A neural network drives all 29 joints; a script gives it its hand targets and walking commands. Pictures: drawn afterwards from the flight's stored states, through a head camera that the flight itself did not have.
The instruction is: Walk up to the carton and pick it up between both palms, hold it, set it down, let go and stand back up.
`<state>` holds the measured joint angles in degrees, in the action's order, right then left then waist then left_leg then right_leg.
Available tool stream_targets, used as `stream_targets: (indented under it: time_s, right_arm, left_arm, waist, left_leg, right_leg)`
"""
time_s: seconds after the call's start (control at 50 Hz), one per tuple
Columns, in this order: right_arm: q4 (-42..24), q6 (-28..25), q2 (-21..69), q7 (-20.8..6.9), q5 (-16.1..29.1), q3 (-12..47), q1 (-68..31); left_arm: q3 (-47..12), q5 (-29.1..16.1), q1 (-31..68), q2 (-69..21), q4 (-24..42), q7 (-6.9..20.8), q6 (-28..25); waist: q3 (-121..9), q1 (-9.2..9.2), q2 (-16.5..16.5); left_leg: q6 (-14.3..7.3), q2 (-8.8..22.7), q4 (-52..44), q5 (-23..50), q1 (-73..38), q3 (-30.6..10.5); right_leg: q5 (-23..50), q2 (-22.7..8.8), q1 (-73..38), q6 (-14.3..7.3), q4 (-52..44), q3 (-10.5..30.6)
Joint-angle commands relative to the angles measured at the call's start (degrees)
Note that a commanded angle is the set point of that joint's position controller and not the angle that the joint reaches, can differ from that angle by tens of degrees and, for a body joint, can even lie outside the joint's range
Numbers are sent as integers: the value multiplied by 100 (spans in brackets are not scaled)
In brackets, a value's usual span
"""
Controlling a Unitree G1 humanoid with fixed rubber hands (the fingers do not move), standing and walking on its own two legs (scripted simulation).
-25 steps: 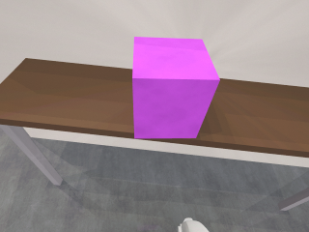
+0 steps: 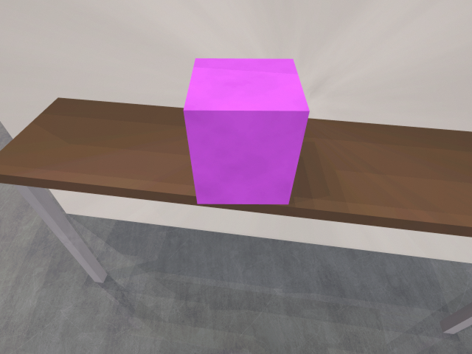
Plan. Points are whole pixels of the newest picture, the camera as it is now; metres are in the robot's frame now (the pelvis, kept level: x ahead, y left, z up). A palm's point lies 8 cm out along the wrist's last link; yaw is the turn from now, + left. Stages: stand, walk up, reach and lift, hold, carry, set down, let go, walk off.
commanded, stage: walk up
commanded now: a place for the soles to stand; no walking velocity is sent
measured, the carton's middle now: (243, 133) +0.56 +0.00 +0.08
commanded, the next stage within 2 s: none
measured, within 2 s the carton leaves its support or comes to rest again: neither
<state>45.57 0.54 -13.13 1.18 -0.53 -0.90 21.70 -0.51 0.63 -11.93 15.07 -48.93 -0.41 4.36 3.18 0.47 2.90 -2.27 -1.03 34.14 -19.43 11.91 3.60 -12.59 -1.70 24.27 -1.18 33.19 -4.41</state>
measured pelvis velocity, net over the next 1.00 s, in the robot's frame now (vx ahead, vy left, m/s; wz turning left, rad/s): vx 0.02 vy -0.01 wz -0.08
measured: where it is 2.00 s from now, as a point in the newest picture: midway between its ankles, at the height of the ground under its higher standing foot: outside the picture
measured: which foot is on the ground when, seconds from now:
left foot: down 0.00-1.00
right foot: down 0.00-0.00, up 0.02-0.20, down 0.22-1.00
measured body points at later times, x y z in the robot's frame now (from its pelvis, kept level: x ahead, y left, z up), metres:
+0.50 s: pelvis +0.01 -0.01 +0.01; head +0.01 -0.01 +0.46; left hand +0.05 +0.25 -0.13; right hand +0.05 -0.26 -0.13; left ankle -0.01 +0.10 -0.73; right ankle +0.00 -0.15 -0.73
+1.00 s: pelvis +0.02 -0.01 +0.00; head +0.02 -0.02 +0.45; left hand +0.10 +0.24 -0.13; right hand +0.04 -0.29 -0.14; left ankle -0.01 +0.10 -0.73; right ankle +0.00 -0.15 -0.73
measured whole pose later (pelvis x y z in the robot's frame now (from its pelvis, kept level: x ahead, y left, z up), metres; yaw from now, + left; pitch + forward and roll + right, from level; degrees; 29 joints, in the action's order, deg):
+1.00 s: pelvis +0.02 -0.01 +0.00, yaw -5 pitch -1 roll +1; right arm 49.7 0.7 -16.7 -0.3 -1.8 1.2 19.1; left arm -1.3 1.7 -19.0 15.3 -47.5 -0.5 -1.2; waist 1.6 -0.2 0.3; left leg -1.0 2.2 36.5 -24.2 11.8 6.6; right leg -22.3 0.6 15.5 -0.8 38.7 5.8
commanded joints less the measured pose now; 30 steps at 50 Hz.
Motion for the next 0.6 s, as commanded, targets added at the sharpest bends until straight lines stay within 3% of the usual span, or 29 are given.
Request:
stream_targets:
  time_s: [0.0,0.04,0.12,0.16,0.18,0.2,0.22,0.24,0.26,0.3,0.36,0.4,0.48,0.58]
  right_arm:
    - [-201,-162,-741,94,-7,-137,-629]
    - [-186,-250,-591,75,-27,-47,-495]
    - [184,-216,-737,-35,-57,-92,60]
    - [255,-166,-834,-48,-132,-79,104]
    - [271,-168,-799,-59,-152,-48,162]
    - [265,-176,-669,-77,-151,19,244]
    - [219,-181,-464,-92,-153,109,288]
    - [190,-159,-302,-60,-134,185,186]
    - [160,-144,-362,-33,-160,186,-9]
    - [174,-166,-533,-42,-148,151,-68]
    - [314,-224,-713,-65,-113,106,121]
    - [375,-232,-893,-54,-88,54,109]
    - [354,-184,-952,-45,-67,43,-43]
    - [298,-124,-829,-67,-101,88,-150]
  left_arm:
    - [128,97,-331,495,23,82,-123]
    - [96,103,-564,408,-175,99,-240]
    - [-51,106,-289,172,-45,25,-462]
    - [-30,102,-502,242,-49,-2,-566]
    - [14,124,-673,379,-62,-23,-602]
    - [61,163,-836,538,-74,-50,-625]
    - [121,167,-1003,746,-101,-71,-638]
    - [174,75,-995,946,-179,-49,-595]
    - [179,39,-1007,892,-218,-24,-557]
    - [107,42,-847,702,-188,2,-519]
    - [34,44,-719,521,-119,34,-542]
    - [-6,44,-769,394,-93,47,-576]
    - [-26,69,-911,400,-15,11,-622]
    - [22,70,-980,583,64,-41,-637]
  waist:
    - [1007,204,-1044]
    - [530,207,-896]
    - [-215,-155,-1125]
    - [-485,-135,-1095]
    - [-651,-120,-976]
    - [-800,-106,-667]
    - [-848,-114,-126]
    - [-502,-122,163]
    - [-136,-39,287]
    - [269,-75,396]
    - [565,-138,244]
    - [485,-78,-102]
    - [1,-7,-481]
    - [-359,5,-307]
  left_leg:
    - [-633,1608,-2609,-1897,1978,-1945]
    - [-322,1146,-2054,-105,724,-1338]
    - [-378,882,-1393,132,-408,-980]
    - [-336,840,-1000,522,-390,-776]
    - [-268,846,-788,850,-214,-714]
    - [-157,767,-517,855,54,-614]
    - [-4,534,-129,388,440,-419]
    - [95,343,-154,-144,591,-272]
    - [127,346,-238,-302,485,-264]
    - [96,351,-517,-98,244,-349]
    - [-28,515,-894,319,-145,-582]
    - [-150,690,-1028,604,-137,-789]
    - [-279,840,-1065,849,-136,-786]
    - [-146,626,-532,1248,-184,-356]
  right_leg:
    - [-851,-7,-400,111,1121,846]
    - [-597,159,37,121,915,735]
    - [-381,253,-345,188,-512,398]
    - [381,205,-1088,148,-1169,323]
    - [561,23,-1530,58,-1096,561]
    - [760,-308,-1936,-90,-994,1057]
    - [905,-778,-2164,-292,-1033,1752]
    - [341,-1064,-1757,-601,-1148,2144]
    - [-179,-1082,-1266,-668,-1339,2184]
    - [-432,-785,-734,-512,-1441,1770]
    - [-154,-316,-213,-272,-1037,1274]
    - [205,-48,-345,-167,-586,941]
    - [399,-39,-781,-167,-225,881]
    - [1215,-221,-1065,-273,-178,1134]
